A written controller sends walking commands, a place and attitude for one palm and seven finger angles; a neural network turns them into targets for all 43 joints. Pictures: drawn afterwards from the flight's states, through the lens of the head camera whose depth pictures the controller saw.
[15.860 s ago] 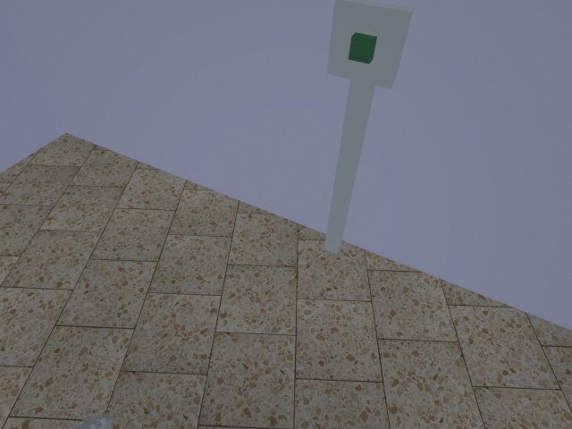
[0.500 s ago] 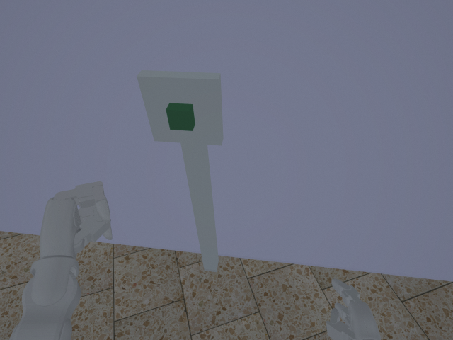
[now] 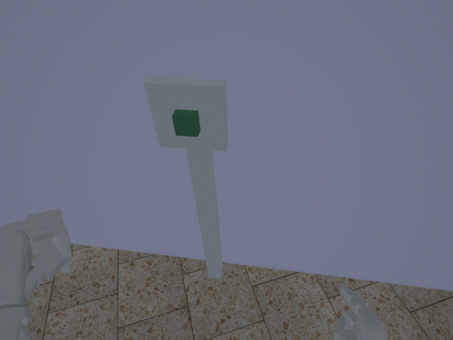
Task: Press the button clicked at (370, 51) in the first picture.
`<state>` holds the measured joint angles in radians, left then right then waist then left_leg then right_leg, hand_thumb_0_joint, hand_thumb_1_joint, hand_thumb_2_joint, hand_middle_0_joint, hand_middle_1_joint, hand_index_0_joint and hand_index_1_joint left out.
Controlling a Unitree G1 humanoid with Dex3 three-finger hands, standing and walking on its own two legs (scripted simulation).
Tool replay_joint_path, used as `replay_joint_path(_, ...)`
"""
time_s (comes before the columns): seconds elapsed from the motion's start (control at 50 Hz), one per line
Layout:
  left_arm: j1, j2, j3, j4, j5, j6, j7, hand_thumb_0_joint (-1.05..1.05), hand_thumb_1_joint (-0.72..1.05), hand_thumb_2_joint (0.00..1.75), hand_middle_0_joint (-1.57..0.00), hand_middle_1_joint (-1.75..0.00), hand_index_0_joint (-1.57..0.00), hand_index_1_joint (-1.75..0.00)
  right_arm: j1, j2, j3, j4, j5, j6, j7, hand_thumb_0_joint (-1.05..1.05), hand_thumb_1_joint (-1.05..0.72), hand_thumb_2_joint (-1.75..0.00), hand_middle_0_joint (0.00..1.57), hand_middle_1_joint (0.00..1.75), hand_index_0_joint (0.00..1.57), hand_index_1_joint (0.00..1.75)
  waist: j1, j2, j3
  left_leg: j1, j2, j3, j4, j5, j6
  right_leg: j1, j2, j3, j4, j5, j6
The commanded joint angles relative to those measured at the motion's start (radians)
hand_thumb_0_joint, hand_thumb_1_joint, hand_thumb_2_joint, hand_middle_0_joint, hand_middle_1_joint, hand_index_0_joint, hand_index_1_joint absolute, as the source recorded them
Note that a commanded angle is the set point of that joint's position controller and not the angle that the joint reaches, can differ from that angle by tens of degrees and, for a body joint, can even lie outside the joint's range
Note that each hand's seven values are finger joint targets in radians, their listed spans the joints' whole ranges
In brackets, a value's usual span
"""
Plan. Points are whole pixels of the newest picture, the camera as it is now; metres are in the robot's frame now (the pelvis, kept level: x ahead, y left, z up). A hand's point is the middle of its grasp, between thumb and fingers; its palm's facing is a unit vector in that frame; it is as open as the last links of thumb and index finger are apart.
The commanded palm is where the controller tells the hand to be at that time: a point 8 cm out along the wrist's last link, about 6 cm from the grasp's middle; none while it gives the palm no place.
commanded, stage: draw the hand back to the body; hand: left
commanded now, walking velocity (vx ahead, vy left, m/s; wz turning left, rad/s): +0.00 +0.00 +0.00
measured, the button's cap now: (187, 122) +0.54 +0.17 +0.12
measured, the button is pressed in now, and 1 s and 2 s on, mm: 0 0 0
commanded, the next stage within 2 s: step back with the hand held close in 0.14 s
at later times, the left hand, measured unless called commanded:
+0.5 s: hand (68, 252) +0.18 +0.24 +0.15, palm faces +0.33 -0.82 -0.47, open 3.1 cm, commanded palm +0.12 +0.29 +0.17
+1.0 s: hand (19, 307) +0.10 +0.26 +0.16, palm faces +0.39 -0.81 -0.44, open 3.1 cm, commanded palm +0.04 +0.30 +0.17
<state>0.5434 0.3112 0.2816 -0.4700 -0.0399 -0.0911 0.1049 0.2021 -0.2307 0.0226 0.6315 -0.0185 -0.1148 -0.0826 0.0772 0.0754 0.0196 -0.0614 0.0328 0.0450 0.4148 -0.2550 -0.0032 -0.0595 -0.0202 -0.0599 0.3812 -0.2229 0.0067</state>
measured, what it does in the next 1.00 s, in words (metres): shifts its weight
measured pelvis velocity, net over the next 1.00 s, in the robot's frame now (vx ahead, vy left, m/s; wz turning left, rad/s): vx -0.09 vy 0.02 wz -0.01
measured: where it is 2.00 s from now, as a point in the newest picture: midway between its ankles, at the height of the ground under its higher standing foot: outside the picture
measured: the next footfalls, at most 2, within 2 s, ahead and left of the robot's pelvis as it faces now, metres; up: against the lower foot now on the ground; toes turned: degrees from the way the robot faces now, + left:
right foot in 1.22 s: -0.09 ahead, -0.11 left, +0.00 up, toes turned +4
left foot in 1.42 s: -0.06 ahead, +0.12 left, +0.00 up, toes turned +0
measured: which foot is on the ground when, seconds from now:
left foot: down 0.00-1.00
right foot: down 0.00-1.00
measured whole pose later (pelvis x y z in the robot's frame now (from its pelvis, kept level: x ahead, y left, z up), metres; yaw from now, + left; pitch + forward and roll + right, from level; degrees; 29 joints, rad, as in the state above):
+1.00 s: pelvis -0.09 +0.02 -0.02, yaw -1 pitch +0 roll -1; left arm 0.59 0.36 0.37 -0.60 0.00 -0.26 0.16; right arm 0.22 -0.21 0.01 0.56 -0.01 -0.09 -0.08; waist 0.01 0.00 0.02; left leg -0.43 0.02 0.06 0.66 -0.27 0.04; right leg -0.41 -0.04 -0.03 0.57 -0.15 0.03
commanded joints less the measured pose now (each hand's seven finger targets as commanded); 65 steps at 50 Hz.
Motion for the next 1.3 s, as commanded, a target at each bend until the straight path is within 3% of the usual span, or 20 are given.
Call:
replay_joint_path(0.0, -0.124, 0.154, 0.092, -0.193, -0.003, -0.066, 0.023, 0.0, 0.9, 0.9, -1.3, -1.5, -1.3, -1.5, -0.142, -0.088, -0.035, -0.165, 0.004, -0.06, -0.013, 0.0, -0.9, -0.9, 0.2, 0.3, 0.2, 0.3, -0.008, -0.04, -0.021, -0.015, -0.015, -0.017, -0.063, 0.157, 0.027, -0.042, 0.019, 0.029, -0.081, 0.091, -0.019)
replay_joint_path(0.22, -0.091, 0.155, 0.105, -0.181, -0.006, -0.066, 0.022, 0.0, 0.9, 0.9, -1.3, -1.5, -1.3, -1.5, -0.147, -0.08, -0.032, -0.162, 0.001, -0.066, -0.011, 0.0, -0.9, -0.9, 0.2, 0.3, 0.2, 0.3, -0.001, -0.027, -0.007, -0.028, -0.014, -0.019, -0.067, 0.16, 0.019, -0.029, 0.022, 0.031, -0.091, 0.097, -0.022)
replay_joint_path(0.24, -0.162, 0.162, 0.102, -0.186, -0.006, -0.067, 0.024, 0.0, 0.9, 0.9, -1.3, -1.5, -1.3, -1.5, -0.15, -0.082, -0.03, -0.158, 0.004, -0.064, -0.013, 0.0, -0.9, -0.9, 0.2, 0.3, 0.2, 0.3, -0.012, -0.032, 0.009, -0.031, -0.013, -0.019, -0.073, 0.137, 0.02, -0.043, 0.021, 0.035, -0.097, 0.072, -0.02)
replay_joint_path(0.26, -0.234, 0.264, 0.217, -0.249, -0.008, -0.107, 0.027, 0.0, 0.9, 0.9, -1.3, -1.5, -1.3, -1.5, -0.13, -0.108, -0.032, -0.2, 0.009, -0.036, -0.006, 0.0, -0.9, -0.9, 0.2, 0.3, 0.2, 0.3, -0.054, -0.059, 0.076, -0.12, 0.0, -0.028, -0.038, 0.059, 0.038, -0.167, -0.026, 0.133, -0.154, 0.076, -0.017)
replay_joint_path(0.3, -0.068, 0.172, 0.144, -0.159, 0.001, -0.113, 0.016, 0.0, 0.9, 0.9, -1.3, -1.5, -1.3, -1.5, -0.124, -0.096, -0.037, -0.191, 0.004, -0.004, -0.001, 0.0, -0.9, -0.9, 0.2, 0.3, 0.2, 0.3, -0.058, -0.107, 0.029, -0.102, -0.005, -0.031, -0.006, 0.075, 0.04, -0.189, -0.053, 0.131, -0.16, 0.065, -0.022)
replay_joint_path(0.34, -0.037, 0.176, 0.142, -0.201, 0.005, -0.127, 0.016, 0.0, 0.9, 0.9, -1.3, -1.5, -1.3, -1.5, -0.127, -0.102, -0.042, -0.201, 0.001, 0.011, -0.001, 0.0, -0.9, -0.9, 0.2, 0.3, 0.2, 0.3, -0.059, -0.056, -0.033, -0.105, 0.001, -0.029, -0.009, 0.125, 0.038, -0.16, -0.056, 0.108, -0.121, 0.131, -0.018)
replay_joint_path(0.42, 0.041, 0.2, 0.171, -0.236, 0.002, -0.136, 0.026, 0.0, 0.9, 0.9, -1.3, -1.5, -1.3, -1.5, -0.12, -0.109, -0.058, -0.225, 0.007, 0.036, -0.003, 0.0, -0.9, -0.9, 0.2, 0.3, 0.2, 0.3, -0.059, -0.038, -0.154, -0.106, 0.026, -0.04, -0.013, 0.303, 0.036, -0.084, -0.041, 0.068, -0.018, 0.294, -0.005)
replay_joint_path(0.5, 0.075, 0.22, 0.193, -0.283, -0.001, -0.144, 0.032, 0.0, 0.9, 0.9, -1.3, -1.5, -1.3, -1.5, -0.114, -0.105, -0.07, -0.252, 0.018, 0.053, -0.005, 0.0, -0.9, -0.9, 0.2, 0.3, 0.2, 0.3, -0.061, -0.05, -0.194, -0.137, 0.045, -0.048, -0.001, 0.382, 0.035, -0.066, -0.033, 0.057, 0.054, 0.373, 0.005)
replay_joint_path(0.62, 0.096, 0.223, 0.205, -0.301, 0.003, -0.158, 0.043, 0.0, 0.9, 0.9, -1.3, -1.5, -1.3, -1.5, -0.113, -0.109, -0.075, -0.265, 0.02, 0.048, -0.008, 0.0, -0.9, -0.9, 0.2, 0.3, 0.2, 0.3, -0.062, -0.015, -0.157, -0.278, 0.064, -0.077, -0.024, 0.231, 0.047, -0.069, -0.026, 0.071, 0.105, 0.266, 0.006)
replay_joint_path(0.72, 0.072, 0.223, 0.217, -0.329, 0.021, -0.186, 0.055, 0.0, 0.9, 0.9, -1.3, -1.5, -1.3, -1.5, -0.1, -0.118, -0.078, -0.269, 0.021, 0.02, -0.009, 0.0, -0.9, -0.9, 0.2, 0.3, 0.2, 0.3, -0.068, 0.025, -0.12, -0.495, 0.092, -0.114, -0.082, -0.121, 0.079, -0.006, -0.012, 0.088, 0.184, 0.148, 0.007)
replay_joint_path(0.8, 0.052, 0.212, 0.216, -0.325, 0.03, -0.208, 0.064, 0.0, 0.9, 0.9, -1.3, -1.5, -1.3, -1.5, -0.074, -0.117, -0.076, -0.262, 0.021, -0.008, -0.01, 0.0, -0.9, -0.9, 0.2, 0.3, 0.2, 0.3, -0.078, -0.017, -0.087, -0.568, 0.081, -0.123, -0.056, -0.286, 0.085, -0.048, -0.026, 0.128, 0.173, 0.059, -0.001)
replay_joint_path(0.92, -0.007, 0.217, 0.195, -0.326, 0.029, -0.227, 0.08, 0.0, 0.9, 0.9, -1.3, -1.5, -1.3, -1.5, -0.055, -0.113, -0.072, -0.227, 0.011, -0.026, -0.015, 0.0, -0.9, -0.9, 0.2, 0.3, 0.2, 0.3, -0.091, -0.102, -0.064, -0.355, 0.014, -0.084, 0.136, -0.257, 0.04, -0.366, -0.102, 0.21, -0.023, -0.241, -0.045)
replay_joint_path(0.96, -0.004, 0.211, 0.191, -0.308, 0.026, -0.229, 0.088, 0.0, 0.9, 0.9, -1.3, -1.5, -1.3, -1.5, -0.049, -0.106, -0.065, -0.215, 0.007, -0.025, -0.017, 0.0, -0.9, -0.9, 0.2, 0.3, 0.2, 0.3, -0.092, -0.111, -0.067, -0.316, 0.018, -0.099, 0.136, -0.234, 0.036, -0.412, -0.105, 0.187, -0.021, -0.264, -0.045)
replay_joint_path(1.02, -0.019, 0.221, 0.198, -0.338, 0.03, -0.239, 0.092, 0.0, 0.9, 0.9, -1.3, -1.5, -1.3, -1.5, -0.066, -0.118, -0.063, -0.222, 0.008, -0.035, -0.026, 0.0, -0.9, -0.9, 0.2, 0.3, 0.2, 0.3, -0.092, 0.011, -0.059, -0.428, 0.091, -0.198, -0.031, -0.345, 0.062, -0.322, -0.031, 0.125, 0.1, -0.252, -0.013)
replay_joint_path(1.06, 0.01, 0.214, 0.224, -0.33, 0.041, -0.245, 0.091, 0.0, 0.9, 0.9, -1.3, -1.5, -1.3, -1.5, -0.077, -0.121, -0.065, -0.23, 0.009, -0.046, -0.027, 0.0, -0.9, -0.9, 0.2, 0.3, 0.2, 0.3, -0.079, 0.134, -0.092, -0.66, 0.216, -0.327, -0.237, -0.462, 0.118, -0.059, 0.063, 0.056, 0.383, -0.09, 0.017)
replay_joint_path(1.1, 0.033, 0.222, 0.233, -0.319, 0.044, -0.252, 0.078, 0.0, 0.9, 0.9, -1.3, -1.5, -1.3, -1.5, -0.084, -0.114, -0.076, -0.234, 0.009, -0.054, -0.019, 0.0, -0.9, -0.9, 0.2, 0.3, 0.2, 0.3, -0.072, 0.11, -0.107, -0.679, 0.25, -0.328, -0.218, -0.414, 0.141, -0.021, 0.075, 0.075, 0.444, -0.07, 0.012)
replay_joint_path(1.18, 0.072, 0.219, 0.226, -0.315, 0.034, -0.27, 0.053, 0.0, 0.9, 0.9, -1.3, -1.5, -1.3, -1.5, -0.087, -0.11, -0.075, -0.216, 0.001, -0.07, 0.0, 0.0, -0.9, -0.9, 0.2, 0.3, 0.2, 0.3, -0.074, 0.069, -0.06, -0.613, 0.148, -0.229, -0.107, -0.295, 0.096, -0.071, 0.058, 0.124, 0.21, -0.033, -0.02)
replay_joint_path(1.22, 0.044, 0.239, 0.218, -0.344, 0.013, -0.28, 0.054, 0.0, 0.9, 0.9, -1.3, -1.5, -1.3, -1.5, -0.073, -0.088, -0.067, -0.181, -0.007, -0.068, 0.009, 0.0, -0.9, -0.9, 0.2, 0.3, 0.2, 0.3, -0.092, -0.012, -0.106, -0.348, 0.052, -0.123, 0.045, -0.012, 0.029, -0.257, -0.054, 0.247, 0.05, 0.15, -0.07)
replay_joint_path(1.24, 0.021, 0.24, 0.201, -0.351, 0.008, -0.282, 0.056, 0.0, 0.9, 0.9, -1.3, -1.5, -1.3, -1.5, -0.069, -0.074, -0.067, -0.169, 0.005, -0.067, 0.01, 0.0, -0.9, -0.9, 0.2, 0.3, 0.2, 0.3, -0.091, -0.098, -0.197, -0.222, 0.017, -0.064, 0.134, 0.105, 0.003, -0.283, -0.103, 0.272, 0.03, 0.274, -0.071)
replay_joint_path(1.28, 0.036, 0.27, 0.216, -0.334, 0.004, -0.266, 0.066, 0.0, 0.9, 0.9, -1.3, -1.5, -1.3, -1.5, -0.076, -0.079, -0.081, -0.168, 0.017, -0.056, 0.004, 0.0, -0.9, -0.9, 0.2, 0.3, 0.2, 0.3, -0.083, -0.214, -0.242, -0.129, -0.034, -0.045, 0.322, 0.004, -0.006, -0.38, -0.208, 0.33, -0.048, 0.258, -0.109)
